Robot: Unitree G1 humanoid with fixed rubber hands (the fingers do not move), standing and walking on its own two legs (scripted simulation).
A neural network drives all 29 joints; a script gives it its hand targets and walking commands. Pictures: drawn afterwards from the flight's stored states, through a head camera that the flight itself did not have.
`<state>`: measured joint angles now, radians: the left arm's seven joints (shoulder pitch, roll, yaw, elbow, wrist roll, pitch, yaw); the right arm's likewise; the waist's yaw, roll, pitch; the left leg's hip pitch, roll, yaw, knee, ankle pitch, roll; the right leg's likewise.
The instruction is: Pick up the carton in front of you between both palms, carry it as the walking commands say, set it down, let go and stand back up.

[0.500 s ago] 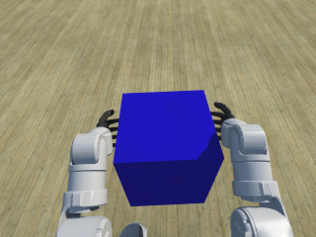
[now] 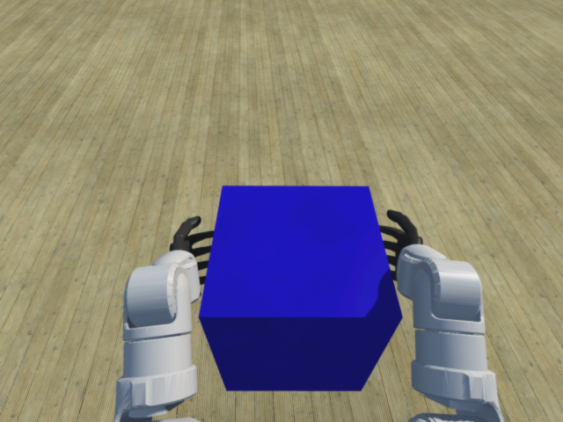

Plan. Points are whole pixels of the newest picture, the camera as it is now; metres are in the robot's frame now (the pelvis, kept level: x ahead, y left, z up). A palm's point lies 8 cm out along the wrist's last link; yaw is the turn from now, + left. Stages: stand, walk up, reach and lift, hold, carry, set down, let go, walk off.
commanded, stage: carry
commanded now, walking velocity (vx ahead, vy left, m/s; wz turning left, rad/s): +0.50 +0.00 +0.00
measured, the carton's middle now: (294, 292) +0.32 +0.00 +0.01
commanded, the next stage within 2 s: none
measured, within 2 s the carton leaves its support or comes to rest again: neither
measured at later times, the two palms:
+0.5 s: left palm (220, 160) +0.55 +0.12 +0.08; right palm (381, 147) +0.58 -0.18 +0.08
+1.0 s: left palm (211, 77) +0.87 +0.17 +0.07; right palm (334, 71) +0.87 -0.13 +0.08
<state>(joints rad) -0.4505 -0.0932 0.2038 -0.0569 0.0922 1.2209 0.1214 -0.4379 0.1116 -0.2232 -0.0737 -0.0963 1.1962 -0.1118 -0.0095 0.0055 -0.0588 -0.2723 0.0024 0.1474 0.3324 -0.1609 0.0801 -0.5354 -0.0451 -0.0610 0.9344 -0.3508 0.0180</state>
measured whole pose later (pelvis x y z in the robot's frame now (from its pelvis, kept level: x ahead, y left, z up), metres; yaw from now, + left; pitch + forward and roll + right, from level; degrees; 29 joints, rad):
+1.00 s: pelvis +0.61 +0.02 +0.00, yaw +0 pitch +4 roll -1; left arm -0.14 -0.13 0.09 -0.32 0.13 1.21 0.09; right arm -0.14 0.13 -0.11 -0.30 -0.11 1.18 -0.08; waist -0.02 -0.01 -0.09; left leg -0.24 0.04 0.22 0.33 -0.17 0.06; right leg -0.56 -0.10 -0.08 0.97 -0.26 0.01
